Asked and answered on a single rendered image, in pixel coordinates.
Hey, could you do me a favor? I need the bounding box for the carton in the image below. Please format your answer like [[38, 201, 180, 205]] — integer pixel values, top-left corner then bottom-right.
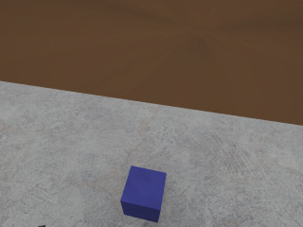
[[120, 166, 167, 223]]

